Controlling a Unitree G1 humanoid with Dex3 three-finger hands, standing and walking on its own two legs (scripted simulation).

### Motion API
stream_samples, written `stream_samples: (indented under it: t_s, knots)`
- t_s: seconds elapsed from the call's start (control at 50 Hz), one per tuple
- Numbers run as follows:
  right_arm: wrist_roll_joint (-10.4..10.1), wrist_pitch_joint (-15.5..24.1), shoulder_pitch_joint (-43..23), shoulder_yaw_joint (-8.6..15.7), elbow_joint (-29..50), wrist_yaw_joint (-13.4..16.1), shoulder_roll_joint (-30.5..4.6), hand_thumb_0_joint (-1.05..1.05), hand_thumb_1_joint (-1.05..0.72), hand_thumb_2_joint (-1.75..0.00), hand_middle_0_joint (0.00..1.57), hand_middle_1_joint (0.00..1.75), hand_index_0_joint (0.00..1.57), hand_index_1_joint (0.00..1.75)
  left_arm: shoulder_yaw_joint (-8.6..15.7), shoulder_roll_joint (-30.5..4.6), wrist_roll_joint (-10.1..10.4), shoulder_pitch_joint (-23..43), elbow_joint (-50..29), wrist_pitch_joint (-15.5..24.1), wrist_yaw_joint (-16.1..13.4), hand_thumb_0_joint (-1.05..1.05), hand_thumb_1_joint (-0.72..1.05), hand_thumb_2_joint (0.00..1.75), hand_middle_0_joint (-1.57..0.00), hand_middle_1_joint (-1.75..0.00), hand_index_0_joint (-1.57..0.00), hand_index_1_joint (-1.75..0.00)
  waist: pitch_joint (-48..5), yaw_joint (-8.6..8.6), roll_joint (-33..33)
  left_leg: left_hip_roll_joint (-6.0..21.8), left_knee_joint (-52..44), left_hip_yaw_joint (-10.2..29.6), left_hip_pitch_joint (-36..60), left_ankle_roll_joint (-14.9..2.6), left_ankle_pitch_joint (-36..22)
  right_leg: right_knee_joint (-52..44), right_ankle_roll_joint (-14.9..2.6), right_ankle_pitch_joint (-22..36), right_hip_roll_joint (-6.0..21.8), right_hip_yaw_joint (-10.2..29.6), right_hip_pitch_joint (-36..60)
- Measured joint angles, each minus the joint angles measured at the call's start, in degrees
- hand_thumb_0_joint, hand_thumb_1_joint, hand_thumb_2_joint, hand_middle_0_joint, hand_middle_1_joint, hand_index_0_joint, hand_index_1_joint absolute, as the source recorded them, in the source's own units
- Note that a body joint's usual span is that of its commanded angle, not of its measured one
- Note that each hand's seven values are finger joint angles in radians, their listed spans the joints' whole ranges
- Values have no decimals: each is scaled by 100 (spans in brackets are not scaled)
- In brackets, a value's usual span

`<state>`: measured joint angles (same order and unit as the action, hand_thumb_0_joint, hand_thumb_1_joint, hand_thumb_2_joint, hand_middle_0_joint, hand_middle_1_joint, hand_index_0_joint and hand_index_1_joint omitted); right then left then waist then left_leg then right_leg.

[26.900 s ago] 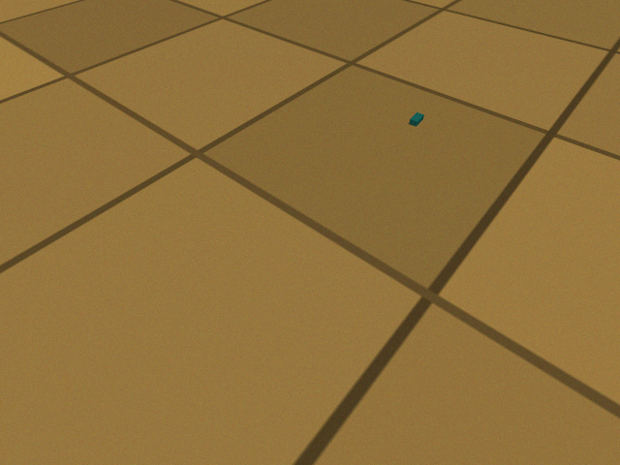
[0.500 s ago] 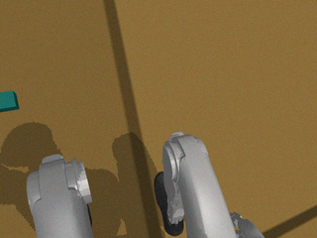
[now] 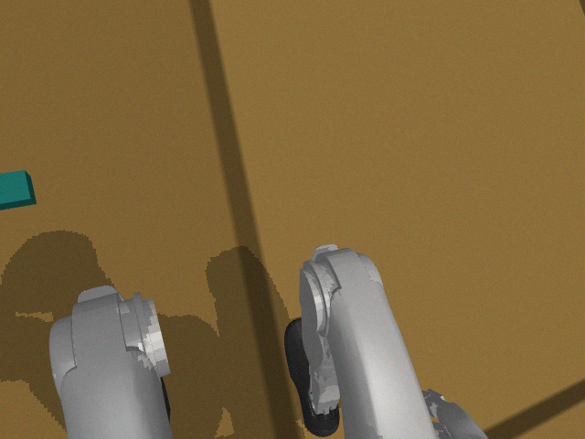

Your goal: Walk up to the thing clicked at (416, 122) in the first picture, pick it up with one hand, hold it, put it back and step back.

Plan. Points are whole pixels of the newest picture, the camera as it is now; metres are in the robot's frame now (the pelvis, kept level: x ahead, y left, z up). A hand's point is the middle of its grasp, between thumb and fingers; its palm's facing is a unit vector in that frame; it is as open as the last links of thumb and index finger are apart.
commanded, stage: rise first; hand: left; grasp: from above
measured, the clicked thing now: out of the picture +0.48 +0.36 -0.30
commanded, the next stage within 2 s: none
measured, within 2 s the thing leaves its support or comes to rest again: neither
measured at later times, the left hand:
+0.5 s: hand out of the picture +0.43 +0.39 -0.17, palm faces -0.42 -0.13 -0.90, open 13.0 cm
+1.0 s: hand out of the picture +0.43 +0.39 -0.17, palm faces -0.43 -0.14 -0.89, open 13.3 cm
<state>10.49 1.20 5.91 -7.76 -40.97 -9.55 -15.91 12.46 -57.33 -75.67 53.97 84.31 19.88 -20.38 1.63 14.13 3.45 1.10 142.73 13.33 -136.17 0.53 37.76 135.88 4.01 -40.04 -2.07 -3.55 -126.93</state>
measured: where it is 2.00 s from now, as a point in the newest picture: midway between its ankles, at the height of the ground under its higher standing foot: (239, 420)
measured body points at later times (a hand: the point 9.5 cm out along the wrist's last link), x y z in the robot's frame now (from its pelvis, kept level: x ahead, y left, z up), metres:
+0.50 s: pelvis +0.00 +0.00 +0.00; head +0.24 +0.11 +0.36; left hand +0.45 +0.40 -0.12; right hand +0.08 -0.27 -0.09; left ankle +0.07 +0.13 -0.28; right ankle +0.11 -0.14 -0.28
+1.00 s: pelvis +0.00 +0.00 +0.00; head +0.24 +0.11 +0.36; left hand +0.45 +0.39 -0.12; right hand +0.08 -0.27 -0.09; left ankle +0.07 +0.13 -0.28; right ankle +0.11 -0.14 -0.28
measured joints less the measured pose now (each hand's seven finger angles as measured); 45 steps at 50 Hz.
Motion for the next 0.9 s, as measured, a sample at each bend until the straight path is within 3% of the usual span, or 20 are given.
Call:
stream_samples:
  t_s: [0.9]
  knots:
    - [26, 98, -10, -32, -7, -41, -54, 0, -90, -89, 20, 29, 20, 30, 13, -51, 52, 35, 104, 15, -74, 0, -37, 88, -25, -84, -24, -85, 73, 35, 18, -11, 32, 37, 13, 75, 27, 55, 13, 1, -3, -15, -42]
